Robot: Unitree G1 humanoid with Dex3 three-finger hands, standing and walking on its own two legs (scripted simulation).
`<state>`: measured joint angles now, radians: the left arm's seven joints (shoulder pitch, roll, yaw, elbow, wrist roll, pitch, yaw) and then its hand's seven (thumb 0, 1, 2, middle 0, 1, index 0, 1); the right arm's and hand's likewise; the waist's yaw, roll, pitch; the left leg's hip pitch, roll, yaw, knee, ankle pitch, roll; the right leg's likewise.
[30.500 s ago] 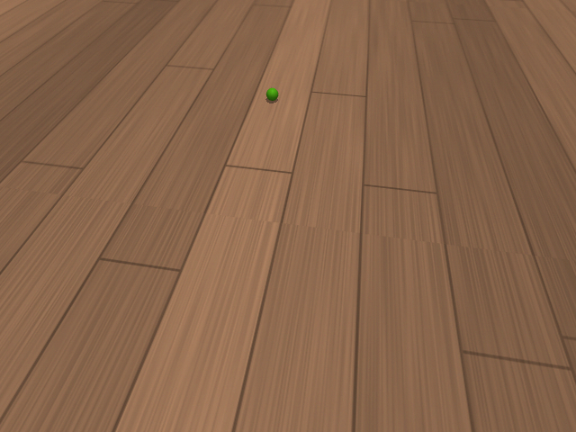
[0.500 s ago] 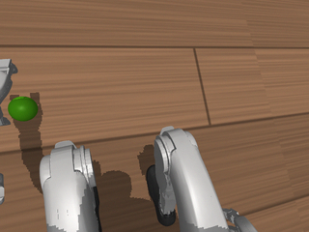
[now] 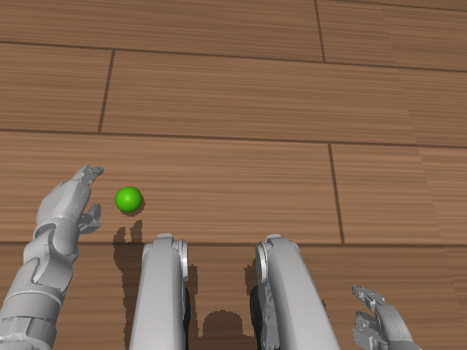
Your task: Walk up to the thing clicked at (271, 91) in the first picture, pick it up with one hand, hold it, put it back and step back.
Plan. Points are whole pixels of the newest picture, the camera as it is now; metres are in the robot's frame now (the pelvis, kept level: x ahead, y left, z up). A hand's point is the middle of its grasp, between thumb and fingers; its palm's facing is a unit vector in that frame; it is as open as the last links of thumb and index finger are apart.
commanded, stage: home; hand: left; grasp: from above
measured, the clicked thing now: (128, 199) +0.46 +0.29 -0.43
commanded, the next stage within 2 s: none
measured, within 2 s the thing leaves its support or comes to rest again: neither
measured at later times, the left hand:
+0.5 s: hand (47, 267) +0.24 +0.21 +0.10, palm faces +0.07 -0.95 -0.31, open 7.4 cm
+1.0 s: hand out of the picture +0.23 +0.20 +0.19, palm faces +0.17 -0.97 -0.20, open 7.4 cm
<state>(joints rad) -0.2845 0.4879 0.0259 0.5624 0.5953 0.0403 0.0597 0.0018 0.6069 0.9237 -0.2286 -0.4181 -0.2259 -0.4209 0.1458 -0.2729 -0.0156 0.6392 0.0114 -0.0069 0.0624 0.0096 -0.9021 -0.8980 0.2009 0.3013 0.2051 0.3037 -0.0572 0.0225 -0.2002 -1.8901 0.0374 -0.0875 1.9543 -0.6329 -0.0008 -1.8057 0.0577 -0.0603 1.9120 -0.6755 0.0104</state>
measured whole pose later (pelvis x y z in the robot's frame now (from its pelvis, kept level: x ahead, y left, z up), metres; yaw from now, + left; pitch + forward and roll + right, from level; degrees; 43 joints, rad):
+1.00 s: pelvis +0.09 +0.00 +0.24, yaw +7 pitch +11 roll -2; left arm 0.51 0.22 0.04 -0.12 -0.06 0.45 0.02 0.01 0.90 0.89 -0.20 -0.30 -0.20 -0.30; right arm 0.28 -0.22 0.04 0.50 0.01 -0.22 -0.18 0.02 -0.90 -0.90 0.20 0.30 0.21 0.30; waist -0.04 0.04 -0.18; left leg -0.71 0.02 -0.07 1.00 -0.48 -0.01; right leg -0.62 0.03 -0.05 0.94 -0.51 0.00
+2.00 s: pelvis +0.08 +0.00 +0.24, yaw +6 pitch +10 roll -3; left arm 0.51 0.23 0.03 -0.13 -0.05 0.45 0.02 0.01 0.90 0.89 -0.20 -0.30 -0.20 -0.30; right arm 0.29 -0.22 0.05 0.52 0.01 -0.23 -0.18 0.02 -0.90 -0.90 0.20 0.30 0.21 0.30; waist -0.04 0.04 -0.16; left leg -0.72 0.02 -0.06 1.01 -0.47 0.00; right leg -0.63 0.02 -0.04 0.95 -0.49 0.00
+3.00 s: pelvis +0.08 +0.00 +0.26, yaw +6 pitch +4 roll +0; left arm 0.27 0.26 0.01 0.34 0.05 0.16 0.03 0.01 0.90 0.89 -0.20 -0.30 -0.21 -0.30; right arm 0.18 -0.26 0.02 0.73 -0.08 -0.08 -0.06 0.01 -0.90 -0.90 0.20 0.30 0.21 0.30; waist 0.02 -0.01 -0.02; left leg -0.54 -0.01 -0.02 0.89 -0.42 0.01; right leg -0.48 -0.01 0.00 0.88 -0.47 0.00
